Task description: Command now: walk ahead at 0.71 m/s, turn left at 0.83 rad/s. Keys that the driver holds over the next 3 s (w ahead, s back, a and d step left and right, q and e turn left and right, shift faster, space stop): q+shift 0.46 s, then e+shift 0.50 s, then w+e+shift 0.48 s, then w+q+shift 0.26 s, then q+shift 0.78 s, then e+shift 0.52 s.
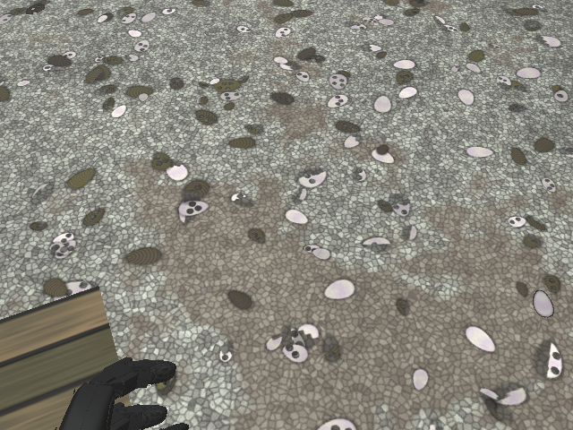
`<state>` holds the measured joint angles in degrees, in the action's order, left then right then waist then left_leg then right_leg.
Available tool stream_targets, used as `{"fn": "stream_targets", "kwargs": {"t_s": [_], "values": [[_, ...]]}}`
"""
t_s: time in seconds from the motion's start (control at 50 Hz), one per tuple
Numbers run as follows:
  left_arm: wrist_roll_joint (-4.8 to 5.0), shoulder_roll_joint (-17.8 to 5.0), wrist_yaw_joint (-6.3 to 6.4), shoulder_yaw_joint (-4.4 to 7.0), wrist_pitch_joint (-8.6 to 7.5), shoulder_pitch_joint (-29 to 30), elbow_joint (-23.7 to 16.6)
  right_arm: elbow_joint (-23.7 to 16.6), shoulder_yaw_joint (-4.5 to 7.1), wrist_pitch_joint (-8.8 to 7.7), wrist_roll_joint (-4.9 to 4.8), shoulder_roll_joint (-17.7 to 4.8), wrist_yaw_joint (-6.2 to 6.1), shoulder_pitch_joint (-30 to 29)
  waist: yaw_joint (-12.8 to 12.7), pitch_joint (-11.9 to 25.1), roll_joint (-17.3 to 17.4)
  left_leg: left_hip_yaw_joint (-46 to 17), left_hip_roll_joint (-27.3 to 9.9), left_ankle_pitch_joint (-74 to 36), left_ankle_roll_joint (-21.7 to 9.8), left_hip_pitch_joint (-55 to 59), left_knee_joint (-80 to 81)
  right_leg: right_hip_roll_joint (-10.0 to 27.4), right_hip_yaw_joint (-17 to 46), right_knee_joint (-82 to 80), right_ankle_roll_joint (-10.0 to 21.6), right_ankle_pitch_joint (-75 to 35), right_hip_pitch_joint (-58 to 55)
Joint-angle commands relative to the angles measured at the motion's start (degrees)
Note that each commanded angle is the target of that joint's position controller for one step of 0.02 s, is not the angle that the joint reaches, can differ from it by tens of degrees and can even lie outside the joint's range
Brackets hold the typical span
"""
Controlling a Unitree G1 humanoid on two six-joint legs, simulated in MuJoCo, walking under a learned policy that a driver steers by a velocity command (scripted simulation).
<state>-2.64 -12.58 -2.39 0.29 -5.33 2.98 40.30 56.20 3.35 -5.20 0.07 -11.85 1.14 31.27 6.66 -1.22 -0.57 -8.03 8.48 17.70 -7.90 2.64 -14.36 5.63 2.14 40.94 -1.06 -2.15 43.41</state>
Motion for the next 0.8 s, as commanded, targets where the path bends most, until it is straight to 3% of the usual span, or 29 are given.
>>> {"fn": "stream_targets", "kwargs": {"t_s": [0.02, 0.06, 0.08, 0.1, 0.12, 0.14, 0.16, 0.18, 0.2, 0.22, 0.24, 0.28, 0.32, 0.36, 0.4, 0.46, 0.48, 0.5, 0.52, 0.54, 0.56, 0.58, 0.6, 0.62, 0.64, 0.66, 0.7, 0.74, 0.8], "values": [[0.7, -3.34, 0.51, 0.08, -0.8, 4.44, -5.18, -4.16, 2.02, -0.22, -0.4, -10.1, -0.68, -0.18, -1.57, -4.02, 3.05, -8.77, -10.1, -47.25, -1.98, -11.91, -1.36, -7.57, -5.06, -8.41, 0.9, -5.62, -15.86], [0.82, -6.3, 1.89, 0.93, -1.06, -0.79, -4.8, -4.73, 2.31, 0.31, -0.21, -11.24, -1.43, -0.59, -3.83, 1.25, 5.63, -10.34, -8.6, -56.47, 1.86, -8.23, -11.6, -10.86, -3.47, -13.74, 2.17, -3.83, -26.48], [4.37, -10.19, 2.86, 3.58, -3.26, -1.75, -7.07, -5.13, 1.45, 0.79, -4.15, -7.69, -2.4, -2.56, -8.89, 6.02, 5.38, -16.11, -8.86, -51.0, 4.48, -10.7, -20.29, -8.79, 2.74, -17.61, 3.16, -6.75, -36.3], [4.59, -13.26, 3.84, 4.5, -3.73, -15.28, -3.88, -7.82, 1.43, 1.07, -2.95, -9.41, -2.34, -9.7, -16.75, 13.71, 6.78, -14.12, -7.17, -47.18, 5.92, -13.93, -32.15, -4.28, 3.08, -17.33, 4.38, -12.95, -49.37], [2.44, -15.55, 4.55, 4.32, -3.35, -24.68, -0.94, -10.81, -0.1, 1.31, -0.22, -3.45, -2.38, -9.51, -15.81, 23.01, -2.69, -8.07, -1.13, 1.02, 8.0, -25.44, -51.58, 10.18, 12.41, -6.35, 7.44, -37.22, -67.19], [-1.5, -14.39, 3.71, 3.35, -2.86, -26.51, -1.72, -11.89, -0.95, 1.4, -1.02, -1.49, -2.58, 3.58, -9.94, 34.21, -18.41, -8.26, 1.9, 27.52, 8.75, -36.6, -68.35, 26.01, 30.0, -2.71, 14.83, -63.29, -79.22], [-0.2, -13.63, 3.2, 4.27, -1.98, -22.09, -2.9, -12.69, -0.22, 2.18, -2.76, -7.35, -2.44, 5.12, -9.29, 37.12, -17.42, -6.66, -4.11, 21.11, 10.54, -40.23, -77.14, 27.98, 35.3, -8.33, 20.43, -42.44, -75.14], [0.63, -8.39, 3.5, 3.52, -0.95, -15.72, -5.14, -13.91, 0.61, 3.57, -3.17, -10.37, -2.9, -1.64, -9.53, 28.09, -10.44, -1.95, -7.92, 15.36, 11.41, -42.99, -74.68, 21.87, 26.68, -12.75, 18.43, -27.33, -65.69], [1.45, -5.34, 3.73, 2.55, -0.21, -11.61, -4.66, -14.79, 1.49, 4.79, -2.72, -11.37, -3.39, -6.41, -8.36, 17.68, -3.51, 1.5, -9.85, 11.61, 12.53, -44.04, -72.92, 17.49, 18.2, -15.46, 15.7, -22.83, -54.53], [1.96, -4.67, 3.82, 2.09, 0.03, -8.86, -4.41, -15.41, 2.28, 5.8, -2.51, -11.28, -3.46, -7.65, -6.28, 11.45, -1.9, 2.25, -11.54, 10.26, 13.05, -42.51, -71.8, 14.74, 12.68, -17.98, 14.62, -21.14, -45.13], [2.05, -5.28, 3.69, 2.39, 0.23, -6.52, -3.6, -16.45, 2.24, 6.69, -2.74, -9.29, -3.23, -7.67, -4.22, 6.72, -3.25, 2.8, -13.34, 9.67, 12.73, -39.87, -67.21, 13.01, 7.71, -20.97, 13.39, -16.87, -37.26], [1.91, -7.01, 3.3, 3.41, -0.24, -3.96, -2.32, -19.56, 1.21, 7.39, -2.69, -4.71, -3.09, -10.82, -3.6, 1.46, -5.0, 5.25, -15.2, 7.91, 12.34, -36.53, -57.29, 11.66, 0.04, -26.28, 13.13, -15.37, -27.26], [1.75, -9.8, 3.58, 4.59, -0.38, -3.62, -1.37, -21.63, 1.15, 7.11, -1.96, -4.83, -2.64, -13.52, -3.95, 3.43, -4.66, 6.02, -15.94, 0.36, 11.43, -35.09, -48.35, 12.4, -3.44, -26.78, 14.19, -18.15, -28.5], [2.4, -11.14, 3.97, 5.08, 0.14, -1.79, -1.24, -21.59, 1.28, 7.05, -1.78, -5.85, -1.35, -14.01, -3.74, 6.49, -4.34, 7.11, -15.78, -9.36, 9.7, -30.49, -39.86, 12.02, -8.13, -25.31, 13.14, -16.68, -30.39], [3.48, -12.11, 3.74, 5.29, 0.7, -1.24, -0.89, -22.13, 1.8, 7.6, -1.71, -7.76, -0.18, -16.16, -4.26, 6.56, -4.44, 9.24, -14.53, -13.48, 8.23, -27.22, -34.01, 11.69, -11.39, -23.48, 11.63, -13.07, -31.34], [4.63, -14.19, 3.09, 6.03, 1.64, -2.58, -0.07, -24.68, 3.08, 8.53, -1.77, -11.04, 1.01, -20.75, -5.13, 4.75, -4.43, 11.55, -13.33, -10.3, 5.74, -25.84, -28.34, 13.36, -12.66, -20.03, 9.48, -8.27, -33.95], [5.04, -14.79, 2.96, 6.2, 1.85, -4.32, 0.55, -25.57, 3.14, 8.4, -1.4, -11.11, 1.16, -22.23, -5.85, 4.08, -3.91, 11.97, -12.15, -7.88, 4.81, -24.48, -25.56, 13.67, -12.03, -18.15, 9.0, -8.39, -33.89], [5.65, -15.09, 2.81, 6.18, 2.09, -5.03, 1.2, -25.85, 3.36, 8.05, -0.91, -11.01, 0.99, -21.71, -4.75, 3.99, -2.64, 12.55, -10.38, -8.54, 3.53, -21.42, -20.37, 12.88, -12.51, -14.3, 7.89, -9.1, -33.7], [5.63, -13.97, 2.46, 5.77, 2.23, -7.3, 2.31, -24.89, 4.1, 7.49, -0.14, -12.42, 0.24, -18.24, -3.18, 5.76, 0.75, 12.22, -8.03, -13.89, 1.66, -14.39, -14.96, 9.99, -13.78, -6.31, 5.99, -9.13, -32.05], [3.36, -11.65, 2.08, 4.67, 2.28, -10.89, 2.2, -24.98, 5.7, 6.97, 0.48, -19.38, -1.28, -14.38, -2.71, 9.47, 13.37, -1.41, -18.23, -44.52, -2.3, -2.42, -12.3, 4.54, -16.66, 9.38, 1.57, 7.39, -22.39], [1.03, -8.25, 1.78, 2.92, 2.7, -13.84, 1.4, -27.47, 4.3, 6.54, 1.96, -20.67, -2.13, -17.02, -6.59, 15.58, 21.01, -18.14, -33.24, -61.7, -13.68, 4.2, -13.57, -1.58, -10.83, 27.27, -1.99, 44.86, -10.16], [3.21, -11.6, 1.44, 3.68, 3.47, -13.21, 2.96, -27.79, 2.15, 5.78, 1.77, -14.95, -1.31, -17.46, -3.65, 21.82, 11.12, -16.44, -34.42, -53.89, -16.72, 1.14, -10.9, -0.68, -2.06, 31.95, -2.84, 42.47, -10.54], [5.36, -11.73, 1.31, 3.71, 4.26, -12.02, 3.51, -25.29, 1.3, 5.3, 1.66, -12.31, -0.55, -17.58, -3.97, 18.22, 8.24, -10.76, -30.78, -37.47, -13.72, -3.39, -8.12, 0.63, -1.3, 29.71, -2.25, 39.62, -10.58], [5.24, -10.92, 1.86, 3.65, 4.94, -11.16, 4.13, -23.91, 1.15, 4.94, 0.88, -11.49, -0.44, -20.71, -5.18, 12.72, 5.62, -6.15, -26.87, -25.37, -8.85, -7.01, -6.67, 1.37, -0.77, 25.61, -2.22, 36.75, -10.35], [4.36, -10.53, 2.62, 3.69, 5.76, -10.79, 5.05, -23.3, 0.64, 4.74, 0.9, -10.19, -0.81, -23.78, -5.97, 9.92, 5.85, -1.72, -24.99, -22.3, -6.16, -12.14, -5.98, 1.29, -0.26, 23.29, -2.88, 33.41, -12.88], [3.89, -10.63, 2.98, 3.8, 6.44, -12.54, 5.82, -22.99, 0.48, 4.54, 1.43, -10.34, -1.24, -26.34, -7.58, 8.31, 7.23, 2.73, -23.44, -23.79, -5.22, -17.54, -5.35, 0.32, -1.55, 22.29, -3.8, 30.27, -17.31], [3.74, -11.65, 3.57, 4.41, 6.59, -13.45, 5.27, -23.06, 1.39, 4.42, 2.16, -12.39, -2.51, -27.71, -7.8, 7.77, 7.45, 5.14, -23.96, -25.52, -6.0, -17.32, -4.76, -1.4, -3.75, 21.49, -4.63, 27.73, -17.33], [3.9, -10.31, 3.76, 4.28, 6.71, -12.83, 4.19, -22.33, 1.58, 4.61, 1.8, -11.86, -3.62, -26.5, -6.73, 8.31, 5.89, 4.83, -26.42, -23.28, -7.1, -14.17, -4.29, -0.62, -3.39, 20.08, -4.58, 26.79, -15.1], [3.9, -8.11, 3.26, 3.86, 7.37, -11.07, 1.89, -21.02, 1.89, 5.02, 1.45, -11.19, -4.78, -25.88, -5.63, 7.53, 6.81, 5.67, -28.67, -16.97, -7.31, -12.3, -2.88, 0.84, -3.81, 16.38, -3.85, 26.52, -13.72]]}}
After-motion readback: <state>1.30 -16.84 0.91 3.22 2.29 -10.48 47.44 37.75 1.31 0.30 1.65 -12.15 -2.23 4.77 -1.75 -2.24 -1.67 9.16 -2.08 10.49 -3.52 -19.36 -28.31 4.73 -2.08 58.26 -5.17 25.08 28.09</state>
